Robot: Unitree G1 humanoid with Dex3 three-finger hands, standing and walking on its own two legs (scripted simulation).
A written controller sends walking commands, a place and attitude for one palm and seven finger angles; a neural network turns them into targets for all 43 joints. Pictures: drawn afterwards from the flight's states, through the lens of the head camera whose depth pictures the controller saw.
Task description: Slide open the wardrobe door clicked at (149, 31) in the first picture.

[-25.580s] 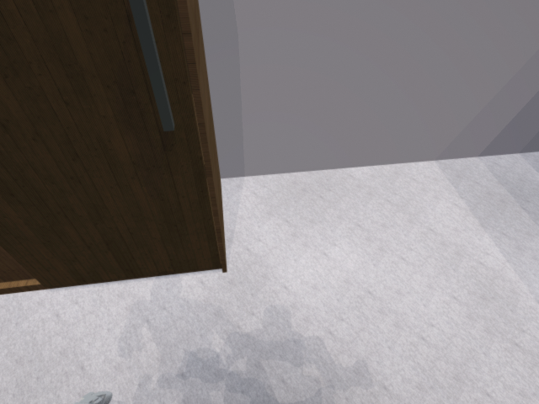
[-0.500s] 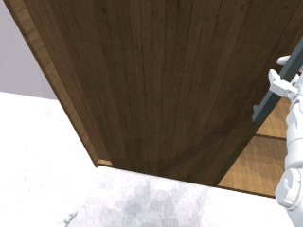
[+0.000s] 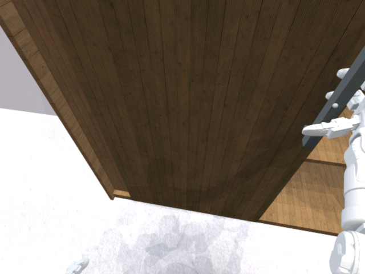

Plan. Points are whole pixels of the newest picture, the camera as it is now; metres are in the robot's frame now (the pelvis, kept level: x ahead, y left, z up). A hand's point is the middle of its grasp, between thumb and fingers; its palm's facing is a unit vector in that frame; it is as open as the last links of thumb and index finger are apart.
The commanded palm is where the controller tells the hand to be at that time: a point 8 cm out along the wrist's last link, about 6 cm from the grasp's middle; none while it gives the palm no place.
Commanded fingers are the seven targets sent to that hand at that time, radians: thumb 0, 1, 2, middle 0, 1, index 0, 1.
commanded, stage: slip the hand off the handle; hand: right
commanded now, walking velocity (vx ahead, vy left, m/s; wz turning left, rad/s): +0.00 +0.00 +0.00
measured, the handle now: (340, 87) +0.47 -0.28 +0.19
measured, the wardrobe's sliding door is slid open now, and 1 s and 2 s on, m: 0.54 0.54 0.54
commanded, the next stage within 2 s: draw the hand back to the body in 1.62 s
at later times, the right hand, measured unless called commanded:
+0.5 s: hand out of the picture +0.42 -0.32 +0.18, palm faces +0.40 +0.90 -0.17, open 14.6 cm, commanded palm +0.38 -0.36 +0.18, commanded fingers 0.00 0.55 -0.20 0.25 1.15 0.25 1.15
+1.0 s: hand out of the picture +0.36 -0.33 +0.17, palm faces +0.39 +0.91 -0.15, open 14.7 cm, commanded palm +0.31 -0.36 +0.18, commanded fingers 0.00 0.55 -0.20 0.25 1.15 0.25 1.15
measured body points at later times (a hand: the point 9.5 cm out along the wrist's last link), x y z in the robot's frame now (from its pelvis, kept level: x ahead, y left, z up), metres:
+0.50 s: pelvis +0.01 +0.01 +0.00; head +0.04 +0.01 +0.45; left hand +0.10 +0.28 -0.11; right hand +0.39 -0.36 +0.19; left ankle -0.02 +0.12 -0.73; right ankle +0.05 -0.11 -0.73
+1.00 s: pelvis +0.02 +0.00 +0.00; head +0.03 +0.00 +0.45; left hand +0.13 +0.25 -0.10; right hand +0.33 -0.37 +0.18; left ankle -0.02 +0.12 -0.73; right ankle +0.05 -0.11 -0.73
